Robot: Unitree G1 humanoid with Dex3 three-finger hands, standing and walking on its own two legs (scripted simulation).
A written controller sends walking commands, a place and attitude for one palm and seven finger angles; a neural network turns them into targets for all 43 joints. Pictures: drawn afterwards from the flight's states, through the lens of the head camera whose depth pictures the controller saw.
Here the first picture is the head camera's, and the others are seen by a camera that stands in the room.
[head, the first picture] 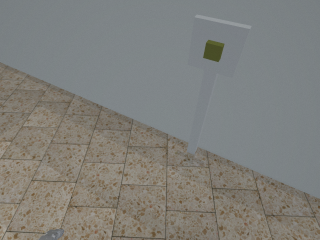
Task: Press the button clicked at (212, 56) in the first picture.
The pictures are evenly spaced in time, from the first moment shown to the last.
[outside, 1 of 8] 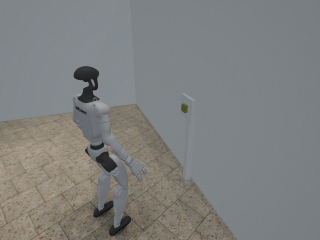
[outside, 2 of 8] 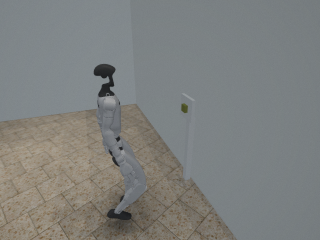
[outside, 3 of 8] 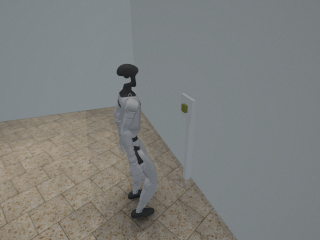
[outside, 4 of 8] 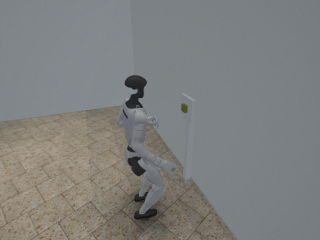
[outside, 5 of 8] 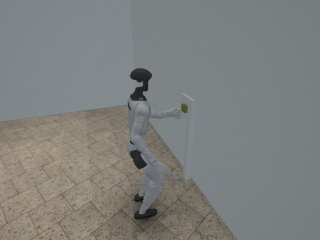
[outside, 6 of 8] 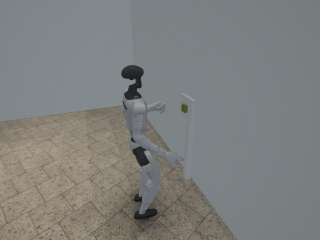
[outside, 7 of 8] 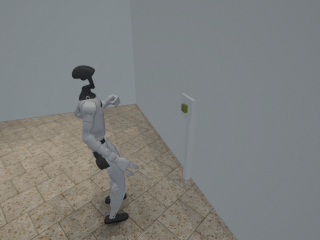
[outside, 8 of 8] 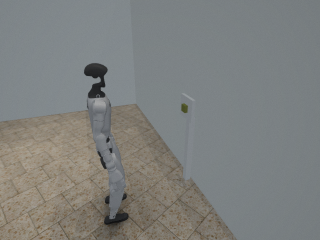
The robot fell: no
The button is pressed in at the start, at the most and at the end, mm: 0 13 0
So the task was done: yes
